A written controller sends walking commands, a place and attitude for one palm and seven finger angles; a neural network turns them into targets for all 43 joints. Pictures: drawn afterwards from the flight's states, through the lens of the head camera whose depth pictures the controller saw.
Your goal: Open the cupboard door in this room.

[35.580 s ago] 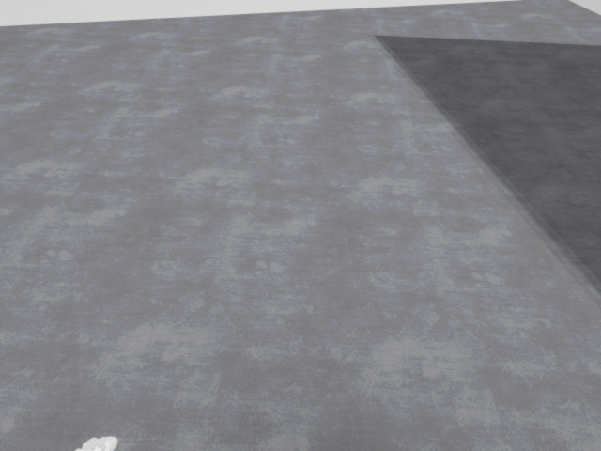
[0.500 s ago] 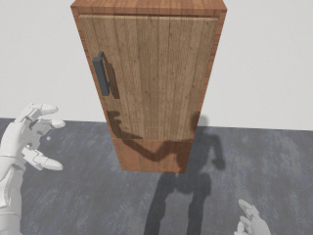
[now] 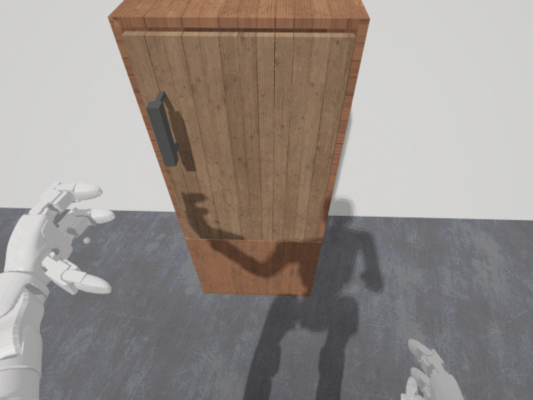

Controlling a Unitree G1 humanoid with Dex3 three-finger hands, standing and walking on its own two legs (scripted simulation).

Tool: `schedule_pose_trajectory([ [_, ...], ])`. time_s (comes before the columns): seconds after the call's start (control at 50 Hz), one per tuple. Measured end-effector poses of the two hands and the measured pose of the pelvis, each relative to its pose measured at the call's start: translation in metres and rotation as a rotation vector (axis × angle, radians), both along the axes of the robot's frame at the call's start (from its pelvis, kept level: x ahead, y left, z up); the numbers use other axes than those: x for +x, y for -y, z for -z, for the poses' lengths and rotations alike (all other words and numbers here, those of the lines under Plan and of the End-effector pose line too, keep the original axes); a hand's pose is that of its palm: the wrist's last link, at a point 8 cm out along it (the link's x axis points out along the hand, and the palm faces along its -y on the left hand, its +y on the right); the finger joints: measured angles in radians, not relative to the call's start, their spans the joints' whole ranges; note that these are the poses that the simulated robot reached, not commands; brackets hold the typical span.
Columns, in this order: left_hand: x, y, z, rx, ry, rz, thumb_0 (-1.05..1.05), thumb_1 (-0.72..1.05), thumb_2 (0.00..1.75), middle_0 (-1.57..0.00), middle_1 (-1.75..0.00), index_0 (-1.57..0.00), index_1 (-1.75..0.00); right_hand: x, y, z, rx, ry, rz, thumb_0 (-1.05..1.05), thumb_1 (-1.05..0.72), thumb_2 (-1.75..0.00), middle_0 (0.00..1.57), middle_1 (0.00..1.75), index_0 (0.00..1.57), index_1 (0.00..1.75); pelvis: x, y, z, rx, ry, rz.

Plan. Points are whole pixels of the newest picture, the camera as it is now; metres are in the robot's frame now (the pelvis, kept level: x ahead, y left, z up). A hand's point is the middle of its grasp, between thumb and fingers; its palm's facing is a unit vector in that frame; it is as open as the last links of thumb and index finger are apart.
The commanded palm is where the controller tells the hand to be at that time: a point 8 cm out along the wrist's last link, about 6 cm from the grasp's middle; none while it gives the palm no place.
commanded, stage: move the hooked fingers beside the handle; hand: left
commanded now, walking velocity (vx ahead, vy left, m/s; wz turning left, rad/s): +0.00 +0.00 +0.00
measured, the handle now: (166, 129) +0.57 +0.25 +0.09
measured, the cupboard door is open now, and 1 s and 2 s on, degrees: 0 0 0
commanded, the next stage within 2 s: none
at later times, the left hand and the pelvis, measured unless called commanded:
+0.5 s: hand (102, 205) +0.36 +0.29 +0.10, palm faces +0.06 -1.00 -0.01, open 14.0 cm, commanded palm +0.33 +0.33 +0.11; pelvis +0.00 +0.00 -0.01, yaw -1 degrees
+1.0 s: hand (117, 178) +0.42 +0.29 +0.10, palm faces +0.04 -1.00 +0.01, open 14.0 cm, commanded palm +0.40 +0.34 +0.10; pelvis +0.00 +0.02 -0.01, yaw -1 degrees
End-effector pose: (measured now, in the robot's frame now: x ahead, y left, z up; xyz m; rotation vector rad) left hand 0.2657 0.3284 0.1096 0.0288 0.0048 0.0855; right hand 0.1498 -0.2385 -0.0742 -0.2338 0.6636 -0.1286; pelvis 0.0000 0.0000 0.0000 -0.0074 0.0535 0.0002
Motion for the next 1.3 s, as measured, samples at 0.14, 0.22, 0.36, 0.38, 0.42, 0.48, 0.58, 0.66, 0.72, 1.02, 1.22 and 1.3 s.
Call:
schedule_pose_trajectory([
  [0.14, 0.000, 0.000, 0.003, -0.007, -0.008, -0.009, -0.01, -0.50, 0.30, -0.30, -1.20, -0.30, -1.20, 0.001, 0.001, 0.001, -0.002, 0.000, -0.006, 0.02, -0.90, -0.90, 0.20, 0.30, 0.21, 0.30, -0.003, 0.002, 0.001, 0.000, -0.001, -0.005],
  [0.22, 0.012, -0.006, 0.006, -0.016, -0.022, -0.024, -0.01, -0.50, 0.30, -0.30, -1.20, -0.30, -1.20, -0.003, 0.004, 0.005, -0.020, -0.026, -0.006, 0.02, -0.90, -0.90, 0.20, 0.30, 0.21, 0.30, -0.006, 0.003, 0.003, -0.002, -0.009, -0.012],
  [0.36, 0.045, -0.006, 0.000, -0.014, -0.003, 0.019, -0.01, -0.50, 0.30, -0.30, -1.20, -0.30, -1.20, -0.021, 0.012, 0.010, -0.041, -0.082, 0.030, 0.01, -0.90, -0.90, 0.20, 0.30, 0.21, 0.30, -0.007, 0.001, 0.004, -0.004, -0.031, -0.006],
  [0.38, 0.049, -0.006, 0.001, -0.018, -0.004, 0.025, -0.01, -0.50, 0.30, -0.30, -1.20, -0.30, -1.20, -0.024, 0.013, 0.011, -0.042, -0.092, 0.037, 0.01, -0.90, -0.90, 0.20, 0.30, 0.21, 0.30, -0.006, 0.001, 0.005, -0.003, -0.036, -0.003],
  [0.42, 0.057, -0.007, 0.002, -0.025, -0.015, 0.028, -0.01, -0.50, 0.30, -0.30, -1.20, -0.30, -1.20, -0.031, 0.016, 0.012, -0.045, -0.112, 0.052, 0.01, -0.90, -0.90, 0.20, 0.30, 0.21, 0.30, -0.006, -0.001, 0.005, -0.003, -0.046, 0.002],
  [0.48, 0.067, -0.010, 0.006, -0.026, -0.032, 0.022, -0.01, -0.50, 0.30, -0.30, -1.20, -0.30, -1.20, -0.043, 0.018, 0.015, -0.049, -0.147, 0.071, 0.01, -0.90, -0.90, 0.20, 0.30, 0.21, 0.30, -0.005, -0.003, 0.006, -0.003, -0.058, 0.008],
  [0.58, 0.078, -0.013, 0.008, -0.022, -0.019, 0.018, -0.01, -0.50, 0.30, -0.30, -1.20, -0.30, -1.20, -0.062, 0.019, 0.019, -0.058, -0.216, 0.097, 0.01, -0.90, -0.90, 0.20, 0.30, 0.21, 0.30, -0.004, -0.006, 0.007, -0.005, -0.074, 0.014],
  [0.66, 0.088, -0.014, 0.009, -0.028, -0.014, 0.024, -0.01, -0.50, 0.30, -0.30, -1.20, -0.30, -1.20, -0.073, 0.018, 0.022, -0.063, -0.264, 0.112, 0.01, -0.90, -0.90, 0.20, 0.30, 0.21, 0.30, -0.002, -0.009, 0.007, -0.007, -0.086, 0.014],
  [0.72, 0.096, -0.015, 0.010, -0.028, -0.022, 0.028, -0.01, -0.50, 0.30, -0.30, -1.20, -0.30, -1.20, -0.078, 0.016, 0.024, -0.065, -0.287, 0.120, 0.01, -0.90, -0.90, 0.20, 0.30, 0.21, 0.30, -0.002, -0.011, 0.008, -0.009, -0.095, 0.014],
  [1.02, 0.135, -0.014, 0.010, -0.036, -0.026, 0.040, -0.01, -0.50, 0.30, -0.30, -1.20, -0.30, -1.20, -0.089, 0.008, 0.028, -0.065, -0.357, 0.141, 0.01, -0.90, -0.90, 0.20, 0.30, 0.21, 0.30, -0.001, -0.019, 0.011, -0.016, -0.138, 0.020],
  [1.22, 0.153, -0.019, 0.007, -0.026, -0.019, 0.039, -0.01, -0.50, 0.30, -0.30, -1.20, -0.30, -1.20, -0.110, 0.011, 0.033, -0.079, -0.445, 0.167, 0.01, -0.90, -0.90, 0.20, 0.30, 0.21, 0.30, -0.002, -0.020, 0.015, -0.021, -0.166, 0.020],
  [1.3, 0.162, -0.020, 0.007, -0.027, -0.020, 0.040, -0.01, -0.50, 0.30, -0.30, -1.20, -0.30, -1.20, -0.122, 0.013, 0.034, -0.088, -0.488, 0.184, 0.01, -0.90, -0.90, 0.20, 0.30, 0.21, 0.30, -0.003, -0.019, 0.016, -0.023, -0.180, 0.021],
])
